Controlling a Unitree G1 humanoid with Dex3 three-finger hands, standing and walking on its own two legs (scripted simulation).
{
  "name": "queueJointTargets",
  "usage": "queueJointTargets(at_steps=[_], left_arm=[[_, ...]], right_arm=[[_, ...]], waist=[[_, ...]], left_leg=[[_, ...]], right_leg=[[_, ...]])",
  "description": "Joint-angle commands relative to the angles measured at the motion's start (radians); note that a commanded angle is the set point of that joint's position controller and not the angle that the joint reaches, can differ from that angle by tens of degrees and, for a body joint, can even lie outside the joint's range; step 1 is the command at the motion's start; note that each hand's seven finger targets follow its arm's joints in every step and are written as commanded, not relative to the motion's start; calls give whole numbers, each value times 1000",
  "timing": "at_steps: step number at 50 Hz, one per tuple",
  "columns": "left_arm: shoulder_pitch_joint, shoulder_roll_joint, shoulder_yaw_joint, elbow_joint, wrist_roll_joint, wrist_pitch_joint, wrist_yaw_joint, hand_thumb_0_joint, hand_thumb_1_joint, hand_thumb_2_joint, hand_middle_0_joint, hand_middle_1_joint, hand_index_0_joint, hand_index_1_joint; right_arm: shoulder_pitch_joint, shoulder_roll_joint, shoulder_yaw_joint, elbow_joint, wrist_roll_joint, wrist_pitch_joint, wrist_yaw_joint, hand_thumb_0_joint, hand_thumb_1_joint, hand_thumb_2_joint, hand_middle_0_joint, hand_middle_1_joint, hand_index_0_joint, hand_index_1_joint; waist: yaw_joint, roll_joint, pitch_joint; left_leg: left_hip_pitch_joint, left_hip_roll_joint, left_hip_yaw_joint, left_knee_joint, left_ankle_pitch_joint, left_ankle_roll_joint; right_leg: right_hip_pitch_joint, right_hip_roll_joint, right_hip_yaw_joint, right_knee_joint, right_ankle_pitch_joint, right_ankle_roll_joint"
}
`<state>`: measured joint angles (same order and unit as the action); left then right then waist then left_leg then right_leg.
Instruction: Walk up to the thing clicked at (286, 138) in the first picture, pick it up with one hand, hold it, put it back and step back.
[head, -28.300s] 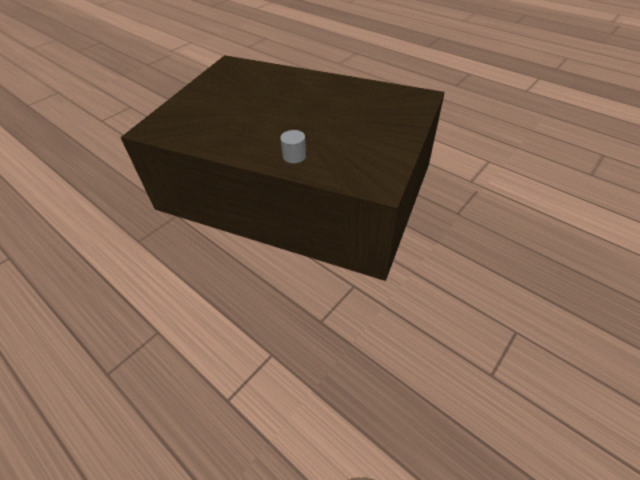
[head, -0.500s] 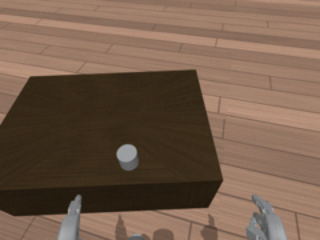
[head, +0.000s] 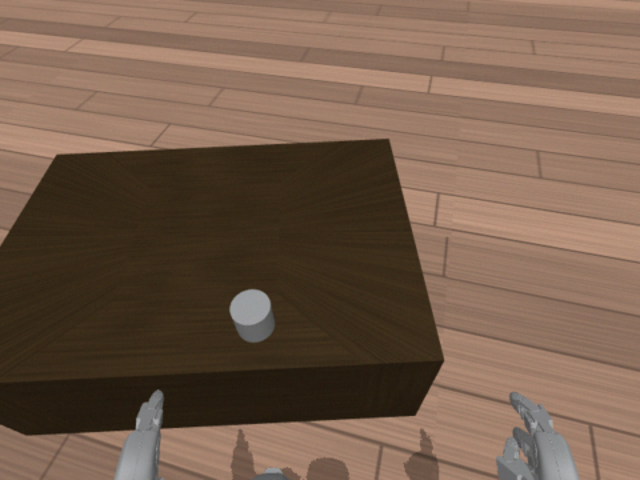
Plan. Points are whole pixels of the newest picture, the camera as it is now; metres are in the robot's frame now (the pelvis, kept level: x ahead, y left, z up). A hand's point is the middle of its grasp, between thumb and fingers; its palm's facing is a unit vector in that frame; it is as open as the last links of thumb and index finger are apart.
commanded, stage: home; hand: left
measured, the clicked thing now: (253, 316) +0.49 +0.18 -0.29
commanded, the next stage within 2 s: stand in 0.52 s
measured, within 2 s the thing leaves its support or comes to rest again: neither
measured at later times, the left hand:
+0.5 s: hand (193, 467) +0.17 +0.18 -0.06, palm faces +0.11 -0.95 -0.29, open 17.6 cm
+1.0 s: hand out of the picture +0.08 +0.26 -0.12, palm faces -0.02 -0.92 -0.38, open 11.2 cm
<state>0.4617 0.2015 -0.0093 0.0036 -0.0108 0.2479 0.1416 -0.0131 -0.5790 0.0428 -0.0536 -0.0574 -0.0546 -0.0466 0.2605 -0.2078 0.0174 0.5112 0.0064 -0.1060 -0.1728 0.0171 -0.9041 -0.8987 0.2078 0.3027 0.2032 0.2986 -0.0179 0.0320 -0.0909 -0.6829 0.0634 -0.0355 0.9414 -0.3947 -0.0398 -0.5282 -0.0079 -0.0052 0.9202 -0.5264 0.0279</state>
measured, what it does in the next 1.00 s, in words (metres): stands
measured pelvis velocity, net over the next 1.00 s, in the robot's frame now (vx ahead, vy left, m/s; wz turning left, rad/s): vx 0.00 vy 0.01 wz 0.00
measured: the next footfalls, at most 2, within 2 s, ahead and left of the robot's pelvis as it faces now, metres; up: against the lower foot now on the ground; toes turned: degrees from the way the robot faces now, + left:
none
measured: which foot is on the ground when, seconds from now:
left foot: down 0.00-1.00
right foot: down 0.00-1.00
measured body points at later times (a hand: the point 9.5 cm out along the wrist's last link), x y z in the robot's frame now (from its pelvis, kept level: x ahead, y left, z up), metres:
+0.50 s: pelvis +0.00 +0.00 +0.00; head +0.03 +0.00 +0.45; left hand +0.16 +0.23 -0.04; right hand +0.17 -0.24 -0.07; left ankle +0.05 +0.14 -0.69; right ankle -0.03 -0.14 -0.69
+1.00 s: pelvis +0.00 +0.01 +0.02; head +0.02 +0.02 +0.47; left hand +0.08 +0.31 -0.09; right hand +0.10 -0.28 -0.09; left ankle +0.05 +0.14 -0.69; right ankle -0.03 -0.14 -0.69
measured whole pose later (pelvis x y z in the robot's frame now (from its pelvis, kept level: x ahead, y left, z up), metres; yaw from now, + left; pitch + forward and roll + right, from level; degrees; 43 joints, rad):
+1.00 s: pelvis +0.00 +0.01 +0.02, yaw +0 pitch +0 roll +0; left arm 0.30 0.35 0.03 0.77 0.05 0.00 0.03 -0.01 0.27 0.73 -0.20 -0.28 -0.19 -0.28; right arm 0.22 -0.33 -0.05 0.88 -0.05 -0.02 0.00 0.01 -0.91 -0.89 0.21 0.30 0.20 0.30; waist 0.01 -0.01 0.03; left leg -0.43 0.03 0.00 0.77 -0.34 -0.01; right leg -0.29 -0.05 0.02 0.76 -0.47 0.04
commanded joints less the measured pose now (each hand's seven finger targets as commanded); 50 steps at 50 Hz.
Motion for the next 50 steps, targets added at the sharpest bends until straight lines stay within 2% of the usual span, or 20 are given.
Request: queueJointTargets(at_steps=[1, 2, 6, 9, 10, 12, 14, 15, 16, 21, 26, 28, 31, 32, 33, 34, 38, 42, 46, 50], left_arm=[[-19, 97, 59, -179, 5, -43, 7, 0, -606, 29, -43, -51, -46, -47], [-17, 100, 64, -194, 4, -44, 9, 0, -569, 51, -47, -57, -50, -54], [-30, 98, 56, -196, 5, -43, 7, 0, -577, 46, -46, -56, -49, -52], [0, 100, 61, -207, 5, -41, 8, 0, -576, 46, -46, -55, -49, -52], [-20, 99, 57, -197, 6, -38, 6, 0, -575, 46, -46, -55, -49, -52], [3, 97, 59, -184, 8, -32, 9, 0, -572, 47, -46, -55, -49, -52], [-15, 96, 61, -172, 6, -30, 7, 0, -598, 32, -44, -50, -46, -48], [-17, 85, 47, -173, 6, -29, 5, 0, -598, 32, -44, -50, -46, -47], [-27, 97, 60, -187, 4, -31, 7, 0, -609, 26, -42, -49, -45, -46], [-5, 104, 68, -193, 4, -28, 7, 0, -580, 42, -46, -53, -48, -51], [-13, 91, 51, -191, 5, -24, 6, 0, -608, 25, -43, -47, -45, -45], [-7, 101, 67, -199, 5, -28, 10, 0, -581, 42, -45, -53, -48, -51], [-16, 89, 53, -191, 6, -26, 10, 0, -593, 34, -44, -49, -46, -48], [-148, 250, 100, 160, 117, -144, -41, 0, -513, 114, -124, -129, -126, -128], [-141, 283, 115, 245, 121, -192, -67, 0, -433, 194, -200, -209, -200, -208], [-155, 286, 113, 279, 114, -220, -78, 0, -353, 274, -200, -289, -200, -288], [-186, 277, 88, 408, 72, -265, -110, 0, -33, 594, -200, -300, -200, -301], [-198, 280, 88, 537, 60, -276, -115, 0, 287, 900, -200, -300, -200, -301], [-226, 300, 94, 629, 55, -286, -111, 0, 607, 900, -200, -300, -200, -301], [-210, 313, 91, 719, 46, -289, -104, 0, 900, 900, -200, -300, -200, -301]], right_arm=[[-63, -121, -49, -159, -1, -51, -16, 0, -899, -904, 200, 301, 200, 301], [-65, -114, -46, -160, -1, -51, -16, 0, -899, -904, 200, 301, 200, 301], [-63, -117, -48, -162, -2, -52, -22, 0, -899, -904, 200, 301, 200, 300], [-55, -117, -49, -160, -2, -52, -22, 0, -899, -904, 200, 301, 200, 301], [-53, -118, -49, -157, -4, -51, -23, 0, -898, -904, 200, 301, 201, 301], [-48, -117, -51, -153, -4, -51, -22, 0, -898, -904, 200, 301, 201, 301], [-55, -118, -50, -154, -4, -49, -24, 0, -898, -903, 200, 301, 200, 301], [-59, -119, -49, -154, -4, -51, -23, 0, -898, -903, 200, 301, 201, 301], [-64, -117, -47, -157, -3, -50, -23, 0, -898, -903, 200, 301, 200, 301], [-67, -119, -49, -163, -2, -52, -25, 0, -898, -903, 200, 301, 200, 301], [-61, -118, -48, -159, -5, -51, -26, 0, -898, -903, 200, 301, 201, 301], [-62, -117, -49, -160, -4, -50, -25, 0, -898, -903, 200, 301, 200, 301], [-60, -121, -51, -161, -5, -51, -24, 0, -898, -903, 200, 301, 201, 301], [-101, -270, -90, 67, -106, 6, 36, 0, -900, -900, 200, 300, 200, 300], [-77, -267, -100, 98, -121, 28, 76, 0, -900, -900, 200, 300, 200, 300], [-79, -254, -97, 108, -117, 35, 94, 0, -900, -900, 200, 300, 200, 300], [-90, -254, -97, 145, -62, 38, 159, 0, -900, -900, 200, 300, 200, 300], [-115, -270, -111, 198, -57, 47, 170, 0, -900, -900, 200, 300, 200, 300], [-100, -278, -112, 251, -58, 56, 168, 0, -900, -900, 200, 300, 200, 300], [-92, -282, -111, 305, -49, 62, 164, 0, -900, -900, 200, 300, 200, 300]], waist=[[-3, -21, -111], [11, -5, -114], [-6, -17, -112], [5, 0, -143], [-8, -25, -142], [-3, -14, -151], [-7, -22, -123], [-11, -26, -105], [-4, -20, -97], [4, -17, -113], [-8, -14, -122], [6, 5, -129], [1, 9, -113], [43, -98, 20], [21, -139, -24], [15, -122, -20], [30, -56, 4], [37, -2, 18], [28, -7, 52], [30, -10, 26]], left_leg=[[198, -34, 49, -121, 159, 39], [194, -36, 51, -119, 167, 38], [196, -37, 56, -113, 147, 42], [210, -38, 54, -103, 208, 41], [217, -35, 53, -97, 218, 44], [224, -34, 52, -95, 245, 43], [209, -35, 53, -97, 218, 44], [204, -34, 51, -108, 188, 42], [192, -37, 55, -106, 168, 43], [199, -36, 51, -110, 184, 40], [209, -34, 47, -111, 188, 42], [208, -32, 45, -117, 186, 38], [206, -30, 39, -135, 152, 34], [190, -20, -6, -134, 221, 77], [214, -24, 26, -125, 191, 93], [229, -24, 19, -141, 180, 104], [311, -20, -15, -210, 177, 111], [345, 8, -75, -287, 100, 119], [359, 6, -70, -327, 145, 115], [416, 16, -73, -333, 284, 111]], right_leg=[[-57, 30, -47, -172, 249, -20], [-48, 28, -45, -173, 257, -21], [-64, 26, -38, -184, 248, -17], [-44, 25, -41, -168, 311, -16], [-43, 26, -41, -167, 325, -12], [-42, 28, -43, -157, 346, -12], [-52, 27, -41, -169, 325, -11], [-62, 28, -45, -170, 289, -14], [-63, 24, -40, -181, 272, -14], [-54, 27, -46, -174, 275, -17], [-53, 29, -47, -165, 281, -16], [-50, 31, -50, -160, 268, -23], [-68, 35, -57, -158, 226, -28], [90, -63, 43, -223, 208, -95], [112, -98, 108, -227, 234, -125], [103, -102, 129, -222, 245, -131], [82, -80, 102, -245, 194, -104], [103, -57, 65, -257, 187, -86], [147, -65, 74, -292, 238, -85], [212, -77, 70, -324, 354, -75]])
